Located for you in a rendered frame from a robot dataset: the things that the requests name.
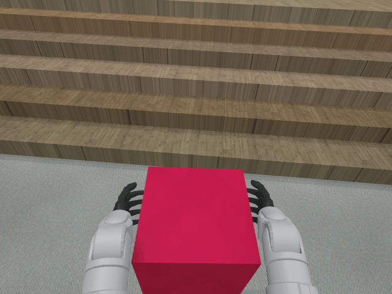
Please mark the right robot hand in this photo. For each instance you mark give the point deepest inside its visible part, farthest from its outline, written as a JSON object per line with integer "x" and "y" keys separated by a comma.
{"x": 263, "y": 198}

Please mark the robot right forearm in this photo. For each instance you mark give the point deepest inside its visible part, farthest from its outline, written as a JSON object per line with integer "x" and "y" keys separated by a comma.
{"x": 284, "y": 255}

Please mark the left robot hand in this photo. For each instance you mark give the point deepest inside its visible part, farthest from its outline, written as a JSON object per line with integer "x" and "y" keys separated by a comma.
{"x": 123, "y": 200}

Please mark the robot left forearm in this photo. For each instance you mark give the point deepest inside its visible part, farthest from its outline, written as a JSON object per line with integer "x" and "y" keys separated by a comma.
{"x": 108, "y": 261}

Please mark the carton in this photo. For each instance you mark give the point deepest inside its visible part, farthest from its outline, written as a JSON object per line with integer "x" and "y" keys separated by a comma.
{"x": 195, "y": 232}

